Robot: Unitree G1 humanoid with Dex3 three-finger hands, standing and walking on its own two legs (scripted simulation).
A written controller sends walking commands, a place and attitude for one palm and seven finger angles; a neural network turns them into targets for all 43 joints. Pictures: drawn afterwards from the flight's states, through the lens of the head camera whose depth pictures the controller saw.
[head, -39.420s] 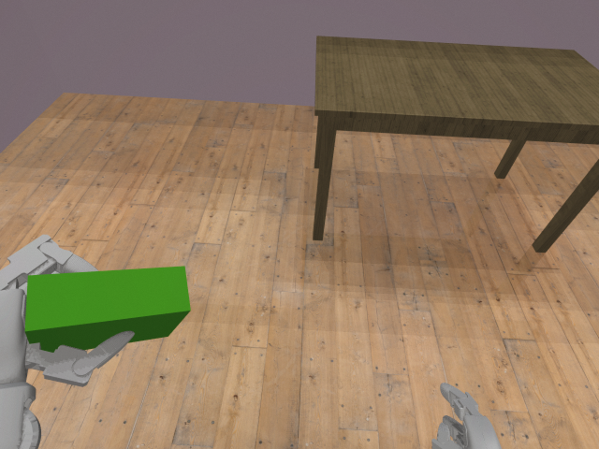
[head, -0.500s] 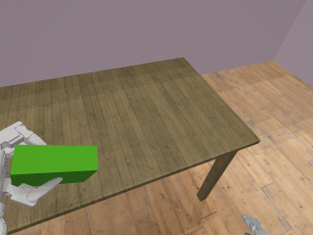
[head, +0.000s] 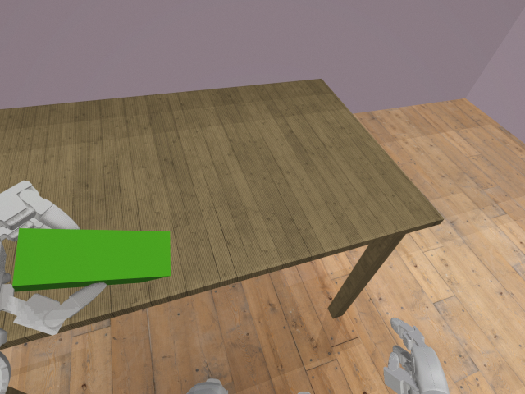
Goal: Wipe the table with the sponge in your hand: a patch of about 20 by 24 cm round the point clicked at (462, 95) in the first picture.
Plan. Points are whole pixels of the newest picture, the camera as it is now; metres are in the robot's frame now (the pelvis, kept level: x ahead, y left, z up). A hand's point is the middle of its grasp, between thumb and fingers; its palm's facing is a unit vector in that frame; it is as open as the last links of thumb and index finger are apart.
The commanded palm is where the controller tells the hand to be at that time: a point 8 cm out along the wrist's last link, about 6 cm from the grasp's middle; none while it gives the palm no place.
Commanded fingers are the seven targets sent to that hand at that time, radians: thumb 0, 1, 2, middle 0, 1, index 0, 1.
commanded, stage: step back with the hand held close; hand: left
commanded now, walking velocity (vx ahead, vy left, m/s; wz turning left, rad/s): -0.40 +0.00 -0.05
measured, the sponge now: (115, 260) +0.23 +0.20 +0.15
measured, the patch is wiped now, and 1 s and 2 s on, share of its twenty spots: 0.95 0.95 0.95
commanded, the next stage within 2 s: stop stepping back and stand still in 0.44 s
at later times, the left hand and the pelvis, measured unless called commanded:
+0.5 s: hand (11, 347) +0.13 +0.24 +0.18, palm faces +0.32 -0.86 -0.39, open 9.4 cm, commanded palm +0.06 +0.28 +0.20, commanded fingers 0.00 0.10 1.30 -1.20 -1.60 -1.20 -1.60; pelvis -0.10 +0.00 +0.01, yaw -1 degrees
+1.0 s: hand out of the picture -0.03 +0.21 +0.18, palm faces +0.35 -0.87 -0.34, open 9.4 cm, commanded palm -0.08 +0.25 +0.20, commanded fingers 0.00 0.10 1.30 -1.20 -1.60 -1.20 -1.60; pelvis -0.26 -0.02 -0.01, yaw -3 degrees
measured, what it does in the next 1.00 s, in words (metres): walks backwards: right foot, then left foot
